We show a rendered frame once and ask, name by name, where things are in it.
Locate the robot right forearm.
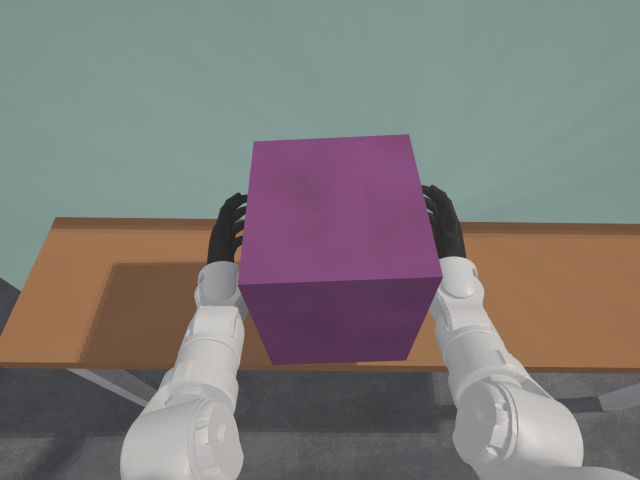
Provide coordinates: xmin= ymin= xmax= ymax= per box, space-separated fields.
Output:
xmin=429 ymin=256 xmax=584 ymax=462

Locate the robot left hand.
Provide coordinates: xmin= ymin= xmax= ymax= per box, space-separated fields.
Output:
xmin=207 ymin=193 xmax=248 ymax=265

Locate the right robot upper arm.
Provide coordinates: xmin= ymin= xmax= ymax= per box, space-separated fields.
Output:
xmin=452 ymin=381 xmax=639 ymax=480

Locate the left robot upper arm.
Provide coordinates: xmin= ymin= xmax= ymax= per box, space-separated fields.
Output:
xmin=121 ymin=397 xmax=244 ymax=480

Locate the robot right hand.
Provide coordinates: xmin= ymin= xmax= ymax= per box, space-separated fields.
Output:
xmin=421 ymin=185 xmax=466 ymax=259

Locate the carton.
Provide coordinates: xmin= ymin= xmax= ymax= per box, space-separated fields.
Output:
xmin=237 ymin=134 xmax=443 ymax=365

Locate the table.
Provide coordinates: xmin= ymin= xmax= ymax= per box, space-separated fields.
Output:
xmin=0 ymin=217 xmax=640 ymax=411

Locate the robot left forearm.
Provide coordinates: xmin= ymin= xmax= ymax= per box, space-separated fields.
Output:
xmin=120 ymin=261 xmax=248 ymax=480

